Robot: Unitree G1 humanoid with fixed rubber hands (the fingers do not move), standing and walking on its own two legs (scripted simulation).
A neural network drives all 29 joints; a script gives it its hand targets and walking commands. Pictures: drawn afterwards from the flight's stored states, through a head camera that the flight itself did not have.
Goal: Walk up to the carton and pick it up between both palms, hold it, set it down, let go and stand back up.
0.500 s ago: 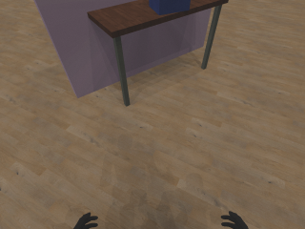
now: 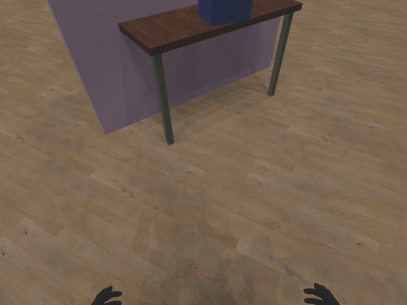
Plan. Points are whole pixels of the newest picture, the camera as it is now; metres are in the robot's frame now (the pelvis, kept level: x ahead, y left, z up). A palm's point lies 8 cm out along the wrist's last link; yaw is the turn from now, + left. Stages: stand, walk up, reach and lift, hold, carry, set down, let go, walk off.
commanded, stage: stand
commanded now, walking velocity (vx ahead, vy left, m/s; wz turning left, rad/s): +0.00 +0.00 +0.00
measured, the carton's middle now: out of the picture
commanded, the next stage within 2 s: walk up in 1.38 s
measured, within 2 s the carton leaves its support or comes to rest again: neither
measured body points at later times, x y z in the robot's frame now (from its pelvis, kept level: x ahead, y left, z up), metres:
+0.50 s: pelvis +0.00 +0.00 +0.00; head +0.01 -0.01 +0.45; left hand +0.12 +0.24 -0.11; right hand +0.11 -0.25 -0.11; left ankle +0.02 +0.13 -0.72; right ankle +0.02 -0.11 -0.72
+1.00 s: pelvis +0.00 -0.01 +0.01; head +0.00 -0.01 +0.46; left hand +0.10 +0.24 -0.11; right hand +0.10 -0.25 -0.11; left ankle +0.02 +0.13 -0.72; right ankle +0.02 -0.11 -0.72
